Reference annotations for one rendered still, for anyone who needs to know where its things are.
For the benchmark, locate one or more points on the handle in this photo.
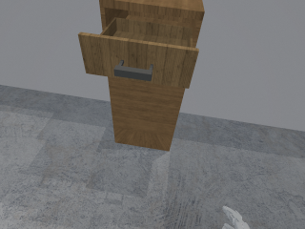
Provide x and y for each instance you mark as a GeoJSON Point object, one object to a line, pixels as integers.
{"type": "Point", "coordinates": [133, 73]}

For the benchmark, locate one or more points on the cabinet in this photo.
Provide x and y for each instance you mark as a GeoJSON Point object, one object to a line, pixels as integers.
{"type": "Point", "coordinates": [145, 114]}

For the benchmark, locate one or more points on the robot right hand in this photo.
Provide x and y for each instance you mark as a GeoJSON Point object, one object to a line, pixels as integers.
{"type": "Point", "coordinates": [235, 218]}

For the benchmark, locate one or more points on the drawer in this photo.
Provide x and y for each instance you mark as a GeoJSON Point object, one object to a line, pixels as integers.
{"type": "Point", "coordinates": [140, 43]}

